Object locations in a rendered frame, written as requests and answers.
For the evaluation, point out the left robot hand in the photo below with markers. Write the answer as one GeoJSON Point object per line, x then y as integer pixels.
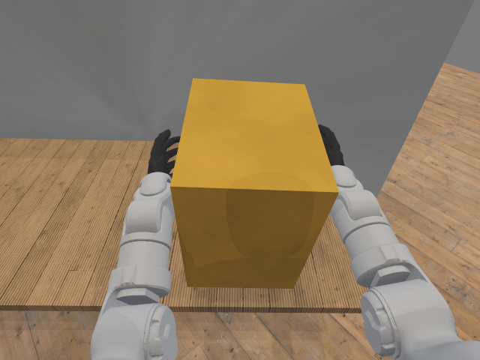
{"type": "Point", "coordinates": [160, 155]}

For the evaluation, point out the robot right forearm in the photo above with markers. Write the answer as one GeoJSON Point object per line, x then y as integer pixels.
{"type": "Point", "coordinates": [377, 256]}

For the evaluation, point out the robot left upper arm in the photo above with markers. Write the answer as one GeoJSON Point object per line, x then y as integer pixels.
{"type": "Point", "coordinates": [136, 332]}

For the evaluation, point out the robot right upper arm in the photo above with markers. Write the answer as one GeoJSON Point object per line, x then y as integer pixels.
{"type": "Point", "coordinates": [410, 321]}

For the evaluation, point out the robot left forearm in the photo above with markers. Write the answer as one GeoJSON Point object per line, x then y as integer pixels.
{"type": "Point", "coordinates": [142, 275]}

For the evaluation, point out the table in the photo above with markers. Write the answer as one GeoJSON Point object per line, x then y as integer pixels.
{"type": "Point", "coordinates": [62, 209]}

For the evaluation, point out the right robot hand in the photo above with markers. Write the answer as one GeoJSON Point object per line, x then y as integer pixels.
{"type": "Point", "coordinates": [332, 146]}

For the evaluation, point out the carton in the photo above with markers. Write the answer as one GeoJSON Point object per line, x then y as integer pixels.
{"type": "Point", "coordinates": [252, 184]}

